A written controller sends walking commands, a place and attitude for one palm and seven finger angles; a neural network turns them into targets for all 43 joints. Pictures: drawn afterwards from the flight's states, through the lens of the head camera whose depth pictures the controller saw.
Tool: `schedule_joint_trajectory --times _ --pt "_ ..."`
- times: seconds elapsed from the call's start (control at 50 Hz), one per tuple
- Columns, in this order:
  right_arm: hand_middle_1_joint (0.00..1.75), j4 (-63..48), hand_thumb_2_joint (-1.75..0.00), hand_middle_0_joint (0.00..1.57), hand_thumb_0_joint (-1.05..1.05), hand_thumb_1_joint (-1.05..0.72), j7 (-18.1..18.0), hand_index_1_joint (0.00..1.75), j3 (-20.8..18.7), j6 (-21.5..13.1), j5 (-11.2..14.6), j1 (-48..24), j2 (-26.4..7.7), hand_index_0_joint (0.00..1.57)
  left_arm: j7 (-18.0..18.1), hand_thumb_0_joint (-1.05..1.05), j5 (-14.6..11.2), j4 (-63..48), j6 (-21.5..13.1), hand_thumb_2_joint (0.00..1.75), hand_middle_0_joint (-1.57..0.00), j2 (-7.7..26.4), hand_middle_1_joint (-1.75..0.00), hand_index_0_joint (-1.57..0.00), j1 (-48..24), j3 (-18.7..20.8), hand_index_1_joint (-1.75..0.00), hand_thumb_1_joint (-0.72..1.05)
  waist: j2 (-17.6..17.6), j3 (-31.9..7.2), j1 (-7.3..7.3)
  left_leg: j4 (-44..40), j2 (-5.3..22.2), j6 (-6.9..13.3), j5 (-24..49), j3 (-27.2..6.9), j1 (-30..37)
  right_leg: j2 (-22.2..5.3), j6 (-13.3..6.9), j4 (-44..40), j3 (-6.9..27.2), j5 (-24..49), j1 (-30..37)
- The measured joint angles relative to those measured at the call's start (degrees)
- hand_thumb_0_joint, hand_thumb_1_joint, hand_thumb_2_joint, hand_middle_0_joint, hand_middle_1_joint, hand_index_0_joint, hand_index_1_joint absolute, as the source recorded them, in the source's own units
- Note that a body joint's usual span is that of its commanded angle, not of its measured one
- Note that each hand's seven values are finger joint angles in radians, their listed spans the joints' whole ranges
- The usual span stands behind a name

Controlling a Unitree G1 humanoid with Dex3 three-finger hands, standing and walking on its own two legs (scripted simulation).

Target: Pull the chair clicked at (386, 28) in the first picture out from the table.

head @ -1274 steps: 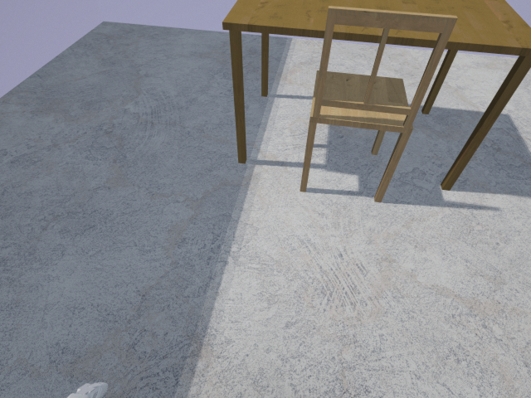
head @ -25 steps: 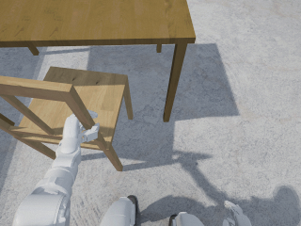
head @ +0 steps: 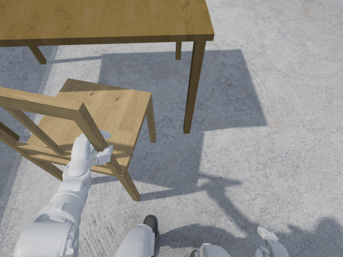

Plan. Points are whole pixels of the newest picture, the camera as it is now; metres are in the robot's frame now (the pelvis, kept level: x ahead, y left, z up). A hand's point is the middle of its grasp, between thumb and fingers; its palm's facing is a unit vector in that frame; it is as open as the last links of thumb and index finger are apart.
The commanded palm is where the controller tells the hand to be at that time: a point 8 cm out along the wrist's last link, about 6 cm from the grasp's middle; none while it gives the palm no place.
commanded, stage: step backward, pulling the chair out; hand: left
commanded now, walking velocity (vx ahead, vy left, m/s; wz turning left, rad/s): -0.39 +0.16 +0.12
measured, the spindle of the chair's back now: (39, 133) +0.41 +0.40 -0.07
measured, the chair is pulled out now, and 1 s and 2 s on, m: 0.22 0.44 0.55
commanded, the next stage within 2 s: stop walking, hand still on the chair in 0.96 s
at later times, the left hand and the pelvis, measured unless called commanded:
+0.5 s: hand (106, 189) +0.26 +0.18 -0.06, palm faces +0.10 -0.96 -0.25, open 6.2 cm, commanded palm +0.24 +0.22 -0.06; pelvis -0.10 -0.01 +0.00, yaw +1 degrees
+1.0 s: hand (106, 254) +0.13 +0.15 -0.06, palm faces +0.05 -0.97 -0.22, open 6.3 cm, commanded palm +0.12 +0.20 -0.05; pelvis -0.23 -0.01 +0.01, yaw +3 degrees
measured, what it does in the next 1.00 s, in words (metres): walks backwards: left foot, then left foot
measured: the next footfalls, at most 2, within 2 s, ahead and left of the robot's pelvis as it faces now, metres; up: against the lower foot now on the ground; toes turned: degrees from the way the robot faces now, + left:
left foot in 0.22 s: +0.05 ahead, +0.14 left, +0.00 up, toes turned -1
left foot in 0.74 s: -0.15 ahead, +0.15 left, +0.00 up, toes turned +4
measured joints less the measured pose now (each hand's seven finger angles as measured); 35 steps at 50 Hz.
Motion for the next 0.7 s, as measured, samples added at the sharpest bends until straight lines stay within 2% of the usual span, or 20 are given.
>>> schedule_joint_trajectory --times 0.02,0.04,0.08,0.12,0.16,0.18,0.2,0.22,0.24,0.3,0.34,0.38,0.44,0.48,0.5,0.52,0.56,0.6,0.66,0.7 --pt "0.3 0.2 -0.9 0.21 0.01 -0.91 0.2 0.3 0.0 0.0 0.0 -0.3 0.0 0.2 -0.2 0.08 -0.2 0.1 -0.1 0.73 -0.24 -0.1 -1.05 -0.5 0.1 0.4 -1.44 0.55 1.1 0.6 -0.17 1.2 0.7 -0.3 -0.3 -0.6 -0.4 0.6 0.1 -2.4 -0.7 6.9 0.8" --pt "0.3 0.8 -0.9 0.21 0.01 -0.91 0.2 0.3 0.0 0.1 0.2 -0.6 0.0 0.2 -0.3 0.08 -0.1 0.3 -0.5 0.73 -0.24 0.0 -1.05 -0.5 0.3 0.7 -1.44 0.55 1.8 1.3 -0.69 3.6 0.7 -0.9 -3.9 -1.5 -1.0 0.9 0.1 -2.8 -1.1 10.5 1.2" --pt "0.3 1.8 -0.9 0.21 0.01 -0.91 0.1 0.3 0.0 0.7 0.8 -0.7 0.1 0.21 -0.4 0.08 -0.2 0.6 -0.9 0.74 -0.25 -0.3 -1.05 -0.5 1.2 1.4 -1.44 0.54 1.3 1.3 -1.29 15.0 -1.5 -2.2 -15.7 -3.3 -3.9 0.1 0.0 -1.9 -1.0 10.1 0.8" --pt "0.3 2.9 -0.9 0.21 0.01 -0.91 -0.2 0.3 0.0 0.9 0.6 -0.3 -0.4 0.21 0.1 0.09 0.1 0.0 -0.4 0.74 -0.24 -1.3 -1.04 -0.5 2.3 1.6 -1.44 0.54 0.1 0.5 -1.1 23.8 -3.9 -3.0 -23.0 -4.0 -4.4 -1.1 0.1 -2.2 0.1 9.4 0.3" --pt "0.3 3.6 -0.9 0.21 0.01 -0.91 -0.8 0.3 0.4 0.9 0.4 0.2 -1.2 0.21 0.4 0.09 0.7 -0.3 0.1 0.73 -0.24 -2.3 -1.04 -0.5 2.8 1.5 -1.44 0.55 -0.9 -0.3 -1.48 22.6 -4.8 -3.0 -26.1 -3.5 -1.8 -2.7 0.6 -3.0 0.4 10.1 -0.1" --pt "0.3 3.9 -0.9 0.21 0.01 -0.91 -1.0 0.3 0.6 0.9 0.4 0.4 -1.7 0.21 0.7 0.09 1.1 -0.3 0.4 0.73 -0.24 -2.7 -1.04 -0.5 2.8 1.2 -1.44 0.55 -1.3 -0.9 -1.73 19.0 -4.8 -3.1 -25.0 -3.1 0.3 -3.4 1.0 -3.1 0.4 10.4 -0.5" --pt "0.3 4.1 -0.9 0.21 0.01 -0.91 -1.3 0.3 0.6 1.0 0.5 0.8 -2.3 0.21 0.8 0.09 1.4 -0.3 0.7 0.73 -0.24 -3.1 -1.05 -0.5 2.7 0.6 -1.44 0.55 -1.5 -1.6 -1.92 14.1 -4.5 -3.0 -21.2 -2.7 2.8 -4.0 1.4 -2.8 0.3 10.5 -1.2" --pt "0.3 3.9 -0.9 0.21 0.01 -0.91 -1.5 0.3 0.5 1.2 0.7 1.3 -3.2 0.21 0.9 0.09 1.6 -0.5 1.2 0.72 -0.23 -3.6 -1.06 -0.5 2.5 -0.3 -1.44 0.55 -0.9 -2.6 -2.02 9.0 -3.4 -2.4 -12.8 -3.0 5.2 -4.1 1.8 -2.1 -0.2 10.4 -2.2" --pt "0.3 3.8 -0.9 0.21 0.01 -0.91 -1.7 0.3 0.0 1.5 0.9 1.4 -3.9 0.21 0.9 0.08 2.0 -0.6 1.7 0.72 -0.23 -3.9 -1.07 -0.5 1.9 -1.4 -1.44 0.55 -0.3 -3.2 -2.18 6.3 -3.2 -1.8 -10.8 -3.7 6.0 -4.1 2.2 -1.0 -0.7 10.1 -3.5" --pt "0.3 3.4 -0.9 0.21 0.01 -0.91 -1.0 0.3 -1.3 2.5 0.6 -0.5 -3.3 0.2 0.8 0.08 1.9 -0.5 2.8 0.71 -0.23 -2.6 -1.09 -0.5 -1.3 -3.0 -1.44 0.55 -2.7 -1.1 -1.08 6.4 -4.4 -0.8 -11.3 -2.2 5.1 -4.8 2.0 3.1 1.3 5.4 -6.1" --pt "0.3 2.2 -0.9 0.2 0.01 -0.91 -0.5 0.3 -1.6 2.2 0.0 -1.2 -2.7 0.2 0.6 0.08 1.3 -0.6 3.0 0.71 -0.22 -1.9 -1.08 -0.5 -2.0 -2.5 -1.44 0.56 -2.5 0.0 -1.0 5.6 -3.7 -0.8 -10.4 -1.9 4.7 -3.3 1.5 6.2 1.8 0.5 -7.0" --pt "0.3 1.1 -0.9 0.2 0.01 -0.91 0.3 0.3 -1.6 1.7 -0.2 -1.4 -1.9 0.2 0.4 0.09 0.8 -0.4 2.5 0.71 -0.23 -1.5 -1.08 -0.5 -1.8 -1.6 -1.44 0.55 -1.7 0.8 -1.23 4.5 -2.6 -1.1 -8.9 -2.1 4.5 -1.8 1.4 6.5 1.6 -0.5 -6.4" --pt "0.3 -0.1 -0.9 0.2 0.01 -0.91 1.0 0.3 -1.3 1.3 -0.1 -0.6 -0.6 0.2 -0.3 0.09 0.7 -0.8 1.9 0.72 -0.24 -1.0 -1.07 -0.5 -1.1 -0.8 -1.44 0.54 -0.6 1.0 -1.12 4.1 -1.3 -2.1 -7.3 -2.6 3.3 -0.5 1.2 1.1 1.0 2.7 -3.1" --pt "0.3 -0.4 -0.9 0.2 0.01 -0.91 1.3 0.3 -1.2 1.4 0.0 -0.5 -0.5 0.2 -0.6 0.09 0.6 -1.3 1.3 0.72 -0.25 -1.1 -1.07 -0.5 -0.7 -0.3 -1.44 0.53 1.5 2.1 -1.25 5.0 0.3 -2.9 -6.8 -3.8 2.4 0.9 0.3 -3.5 -0.5 13.0 -2.0" --pt "0.3 -0.3 -0.9 0.21 0.01 -0.91 1.3 0.3 -1.2 1.6 0.4 -0.5 -0.4 0.2 -0.8 0.09 0.6 -1.5 0.9 0.73 -0.26 -1.2 -1.07 -0.5 -0.3 -0.1 -1.44 0.53 2.4 2.6 -1.58 6.1 0.9 -2.6 -7.1 -4.5 1.8 1.6 -0.4 -4.2 -1.2 14.9 -1.7" --pt "0.3 0.0 -0.9 0.21 0.01 -0.91 1.2 0.3 -1.1 1.9 0.9 -0.4 -0.2 0.2 -0.8 0.09 0.7 -1.8 0.7 0.73 -0.26 -1.3 -1.07 -0.5 0.1 -0.2 -1.44 0.53 2.4 2.6 -1.94 9.9 0.3 -2.7 -12.1 -5.0 0.7 1.5 -1.1 -4.2 -1.5 14.7 -2.0" --pt "0.3 0.9 -0.9 0.21 0.01 -0.91 0.8 0.3 -1.2 2.2 1.2 -0.2 -0.3 0.2 -0.5 0.09 0.7 -2.1 0.7 0.73 -0.25 -2.0 -1.07 -0.5 0.7 -0.3 -1.44 0.53 1.3 1.8 -2.04 21.1 -2.3 -3.2 -21.5 -5.6 -1.8 0.3 -1.7 -3.8 -1.2 14.0 -3.4" --pt "0.3 1.8 -0.9 0.21 0.01 -0.91 0.3 0.3 -1.0 2.0 0.9 0.0 -0.9 0.2 0.1 0.1 1.0 -2.1 1.1 0.73 -0.24 -3.3 -1.07 -0.5 0.9 -0.4 -1.44 0.54 0.3 1.1 -2.2 25.8 -4.0 -3.5 -26.1 -4.8 -1.3 -1.2 -1.5 -4.5 -0.9 14.8 -4.2" --pt "0.3 2.5 -0.9 0.21 0.01 -0.91 -0.7 0.3 -0.4 2.1 0.8 0.5 -2.1 0.2 0.9 0.11 1.3 -1.7 2.0 0.72 -0.22 -5.1 -1.08 -0.5 0.5 -1.4 -1.44 0.55 -0.9 -0.6 -2.99 20.3 -4.4 -3.5 -28.5 -3.4 3.3 -3.7 -0.6 -5.7 -1.4 16.7 -5.7" --pt "0.3 2.7 -0.9 0.21 0.01 -0.91 -1.2 0.3 -0.3 2.5 0.9 0.8 -3.1 0.2 1.2 0.11 1.6 -1.8 2.9 0.71 -0.21 -6.1 -1.09 -0.5 0.1 -2.9 -1.44 0.55 -1.1 -2.1 -3.55 11.8 -3.8 -3.3 -25.1 -2.7 7.7 -5.0 0.1 -6.0 -2.0 17.7 -7.3"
